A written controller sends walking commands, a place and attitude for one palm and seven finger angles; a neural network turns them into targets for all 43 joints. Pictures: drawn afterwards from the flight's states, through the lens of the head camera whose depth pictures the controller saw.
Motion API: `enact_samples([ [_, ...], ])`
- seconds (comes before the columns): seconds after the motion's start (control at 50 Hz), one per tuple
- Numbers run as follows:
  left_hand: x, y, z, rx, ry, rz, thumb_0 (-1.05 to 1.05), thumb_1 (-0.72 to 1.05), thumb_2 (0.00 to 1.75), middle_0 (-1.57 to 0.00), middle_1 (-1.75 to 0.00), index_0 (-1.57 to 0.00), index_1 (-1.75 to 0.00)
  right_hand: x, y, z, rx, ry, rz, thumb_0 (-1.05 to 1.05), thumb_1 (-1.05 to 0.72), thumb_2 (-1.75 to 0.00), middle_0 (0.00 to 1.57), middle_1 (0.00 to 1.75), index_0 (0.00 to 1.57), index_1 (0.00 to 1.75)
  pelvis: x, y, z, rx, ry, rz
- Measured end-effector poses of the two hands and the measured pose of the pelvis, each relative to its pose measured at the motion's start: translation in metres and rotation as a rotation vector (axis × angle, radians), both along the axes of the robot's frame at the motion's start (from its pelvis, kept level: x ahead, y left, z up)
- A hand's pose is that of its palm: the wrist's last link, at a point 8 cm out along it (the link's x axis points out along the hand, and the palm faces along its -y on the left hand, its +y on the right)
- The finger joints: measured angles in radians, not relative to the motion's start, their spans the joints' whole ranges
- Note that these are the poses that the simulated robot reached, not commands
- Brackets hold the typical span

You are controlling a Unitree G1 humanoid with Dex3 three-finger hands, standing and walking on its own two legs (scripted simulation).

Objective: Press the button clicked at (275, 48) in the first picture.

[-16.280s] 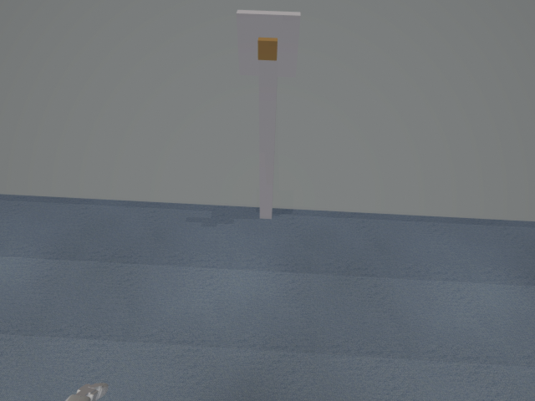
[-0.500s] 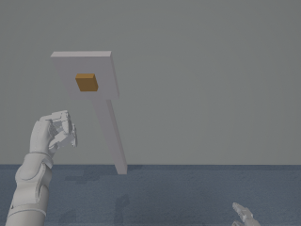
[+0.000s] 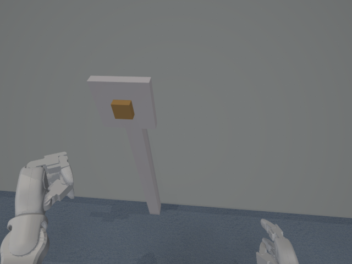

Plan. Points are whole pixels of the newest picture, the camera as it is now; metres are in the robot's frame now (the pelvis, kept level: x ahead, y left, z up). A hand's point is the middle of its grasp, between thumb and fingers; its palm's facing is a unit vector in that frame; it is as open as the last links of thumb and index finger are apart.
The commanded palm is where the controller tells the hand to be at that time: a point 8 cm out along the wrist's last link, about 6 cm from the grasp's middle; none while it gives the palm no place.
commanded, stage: draw the hand back to the body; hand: left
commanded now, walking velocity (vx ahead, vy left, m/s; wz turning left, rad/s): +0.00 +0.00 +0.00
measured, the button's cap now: (123, 108) +0.52 +0.23 +0.07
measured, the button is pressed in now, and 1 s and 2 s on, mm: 0 0 0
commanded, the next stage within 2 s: step back with the hand held close in 0.54 s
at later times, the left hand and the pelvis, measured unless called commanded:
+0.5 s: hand (47, 201) +0.17 +0.24 +0.15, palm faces +0.40 -0.83 -0.39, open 3.1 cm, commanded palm +0.12 +0.28 +0.17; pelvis +0.00 +0.00 +0.00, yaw +0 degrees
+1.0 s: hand (43, 210) +0.16 +0.24 +0.14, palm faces +0.27 -0.83 -0.49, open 3.1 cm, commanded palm +0.10 +0.29 +0.17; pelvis -0.04 +0.01 +0.00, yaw -1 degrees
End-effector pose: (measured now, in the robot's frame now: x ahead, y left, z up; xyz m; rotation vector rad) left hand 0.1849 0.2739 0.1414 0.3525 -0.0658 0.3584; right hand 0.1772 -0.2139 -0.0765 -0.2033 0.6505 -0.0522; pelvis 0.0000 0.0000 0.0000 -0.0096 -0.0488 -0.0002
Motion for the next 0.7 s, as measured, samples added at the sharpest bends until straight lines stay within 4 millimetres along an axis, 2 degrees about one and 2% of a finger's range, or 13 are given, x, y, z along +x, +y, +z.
enact_samples([
  [0.14,-0.014,-0.003,0.014,0.047,-0.009,-0.020,0.02,0.89,0.90,-1.30,-1.50,-1.30,-1.50,0.000,0.003,-0.001,0.017,0.003,-0.011,0.01,-0.91,-0.89,0.21,0.30,0.20,0.30,0.006,0.002,0.001,-0.001,-0.008,-0.009],
  [0.3,-0.040,0.003,0.034,0.120,-0.046,0.005,0.02,0.89,0.90,-1.31,-1.50,-1.30,-1.50,0.001,0.001,0.001,0.013,-0.011,-0.015,0.01,-0.91,-0.90,0.20,0.30,0.20,0.30,0.006,0.003,0.001,-0.005,-0.015,-0.011],
  [0.36,-0.047,0.004,0.035,0.123,-0.052,0.020,0.02,0.89,0.90,-1.31,-1.50,-1.30,-1.50,0.001,0.001,0.002,0.010,-0.017,-0.011,0.01,-0.91,-0.90,0.20,0.30,0.20,0.30,0.004,0.003,0.001,-0.006,-0.018,-0.009],
  [0.52,-0.051,0.004,0.024,0.082,-0.035,0.037,0.02,0.89,0.90,-1.31,-1.50,-1.30,-1.50,-0.004,0.002,0.004,-0.003,-0.022,-0.003,0.01,-0.91,-0.90,0.20,0.30,0.20,0.30,-0.004,0.002,0.001,-0.004,-0.028,-0.005],
  [0.7,-0.055,0.001,0.037,0.111,-0.090,0.013,0.02,0.89,0.90,-1.31,-1.50,-1.30,-1.50,-0.014,0.002,0.006,0.003,-0.032,-0.013,0.01,-0.91,-0.90,0.20,0.30,0.20,0.30,-0.010,0.001,0.001,-0.006,-0.037,-0.008],
])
